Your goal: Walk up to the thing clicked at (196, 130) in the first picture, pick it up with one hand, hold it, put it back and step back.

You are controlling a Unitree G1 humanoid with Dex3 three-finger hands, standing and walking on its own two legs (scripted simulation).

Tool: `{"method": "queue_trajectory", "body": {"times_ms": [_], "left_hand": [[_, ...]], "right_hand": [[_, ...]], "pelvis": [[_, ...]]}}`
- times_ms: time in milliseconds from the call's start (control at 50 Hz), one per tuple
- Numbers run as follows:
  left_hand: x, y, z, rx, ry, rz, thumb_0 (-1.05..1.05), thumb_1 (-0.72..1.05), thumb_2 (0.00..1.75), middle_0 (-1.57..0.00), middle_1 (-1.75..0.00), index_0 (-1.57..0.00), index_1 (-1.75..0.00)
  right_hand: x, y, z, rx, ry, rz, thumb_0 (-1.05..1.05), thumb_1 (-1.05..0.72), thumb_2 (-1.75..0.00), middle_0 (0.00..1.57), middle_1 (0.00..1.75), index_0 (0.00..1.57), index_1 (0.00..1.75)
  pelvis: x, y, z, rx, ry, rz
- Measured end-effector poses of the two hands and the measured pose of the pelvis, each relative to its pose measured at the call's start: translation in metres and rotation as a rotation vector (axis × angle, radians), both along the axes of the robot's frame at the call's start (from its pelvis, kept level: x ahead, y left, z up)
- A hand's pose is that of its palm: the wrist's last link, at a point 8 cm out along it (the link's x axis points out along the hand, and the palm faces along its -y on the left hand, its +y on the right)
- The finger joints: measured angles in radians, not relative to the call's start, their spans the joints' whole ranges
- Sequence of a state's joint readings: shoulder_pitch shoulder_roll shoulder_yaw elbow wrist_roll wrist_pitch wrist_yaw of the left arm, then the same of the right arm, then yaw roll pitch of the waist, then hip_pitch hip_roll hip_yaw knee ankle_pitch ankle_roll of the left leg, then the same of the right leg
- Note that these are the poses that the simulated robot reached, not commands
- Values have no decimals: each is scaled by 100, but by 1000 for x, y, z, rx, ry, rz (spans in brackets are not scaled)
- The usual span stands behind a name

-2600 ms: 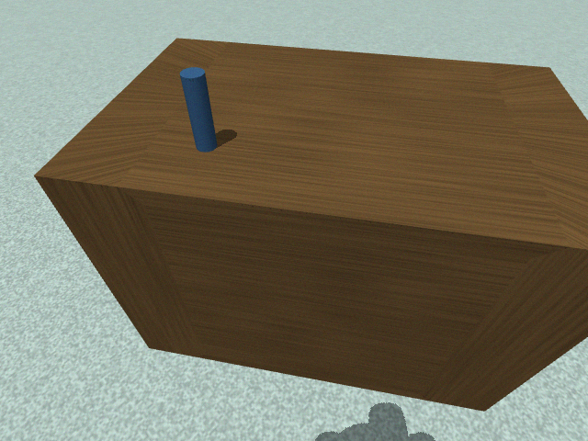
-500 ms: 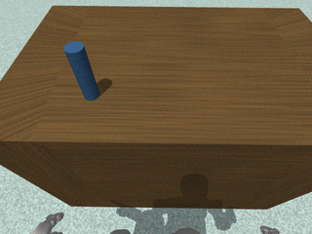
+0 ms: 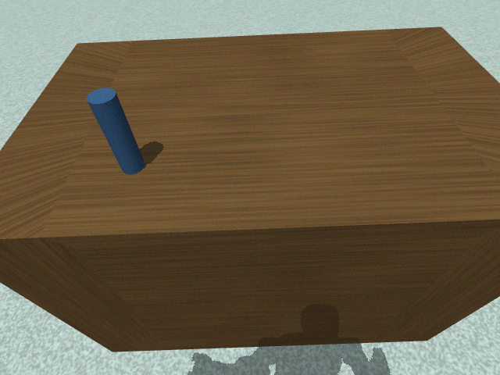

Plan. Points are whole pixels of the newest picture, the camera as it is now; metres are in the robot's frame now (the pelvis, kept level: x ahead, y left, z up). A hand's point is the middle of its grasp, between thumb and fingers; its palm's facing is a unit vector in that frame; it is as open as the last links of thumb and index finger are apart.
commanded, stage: walk up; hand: left
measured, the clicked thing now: (119, 135) +0.50 +0.24 +0.12
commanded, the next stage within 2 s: stand in 1.06 s
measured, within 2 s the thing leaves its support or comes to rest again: neither
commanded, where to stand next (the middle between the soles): +0.04 +0.01 m, yaw +2 degrees
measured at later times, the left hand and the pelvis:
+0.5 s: hand out of the picture +0.10 +0.27 -0.13, palm faces +0.00 -0.95 -0.32, open 7.4 cm; pelvis -0.01 +0.02 +0.02, yaw +0 degrees
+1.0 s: hand out of the picture +0.08 +0.27 -0.13, palm faces +0.03 -0.94 -0.35, open 7.4 cm; pelvis +0.01 +0.01 +0.02, yaw +2 degrees
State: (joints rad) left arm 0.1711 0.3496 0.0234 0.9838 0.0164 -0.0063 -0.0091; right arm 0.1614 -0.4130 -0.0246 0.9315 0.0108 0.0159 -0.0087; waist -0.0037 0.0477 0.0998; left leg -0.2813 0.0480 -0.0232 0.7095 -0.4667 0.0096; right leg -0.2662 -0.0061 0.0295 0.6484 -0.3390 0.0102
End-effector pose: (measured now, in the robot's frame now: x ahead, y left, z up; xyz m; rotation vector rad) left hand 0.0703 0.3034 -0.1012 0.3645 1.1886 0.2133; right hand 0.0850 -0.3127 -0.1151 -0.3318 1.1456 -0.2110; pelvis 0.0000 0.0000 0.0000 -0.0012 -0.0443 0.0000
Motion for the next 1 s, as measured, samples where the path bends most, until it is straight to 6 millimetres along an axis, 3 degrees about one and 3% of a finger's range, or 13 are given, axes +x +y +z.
{"method": "queue_trajectory", "body": {"times_ms": [200, 400, 740, 1000], "left_hand": [[16, -4, 8, -37, -68, 1, 1, 90, 90, -20, -30, -21, -30], [23, 4, 7, -64, -59, 6, 1, 90, 90, -20, -30, -21, -30], [-4, 11, 4, -54, 38, 65, 1, 90, 90, -20, -30, -20, -30], [-2, 7, 9, -42, 31, 75, 1, 90, 90, -20, -30, -20, -30]], "right_hand": [[-23, 25, 2, 59, 57, 10, 1, -90, -90, 20, 30, 20, 30], [-33, 28, 16, 29, 90, -16, 1, -90, -90, 20, 30, 20, 30], [0, 32, 19, 30, 61, -1, 1, -90, -90, 20, 30, 20, 30], [14, 34, 16, 54, 53, 11, 1, -90, -90, 20, 30, 20, 30]], "pelvis": [[-7, 4, 11, 11, -6, 4], [-8, 13, 20, -2, -3, 4], [2, 15, 23, -1, 4, 16], [6, 11, 24, -2, 5, 26]]}}
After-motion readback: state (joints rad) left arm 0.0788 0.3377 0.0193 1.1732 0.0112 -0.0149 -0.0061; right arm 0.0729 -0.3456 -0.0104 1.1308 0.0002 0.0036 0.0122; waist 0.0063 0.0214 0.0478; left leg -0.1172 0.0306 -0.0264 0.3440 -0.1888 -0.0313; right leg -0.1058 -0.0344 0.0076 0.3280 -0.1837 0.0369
